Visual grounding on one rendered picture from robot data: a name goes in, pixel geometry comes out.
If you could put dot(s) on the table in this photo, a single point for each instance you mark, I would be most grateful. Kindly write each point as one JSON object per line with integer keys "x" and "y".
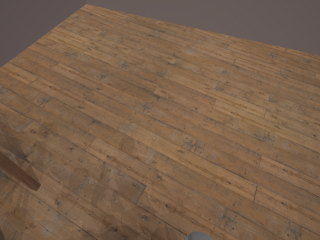
{"x": 14, "y": 170}

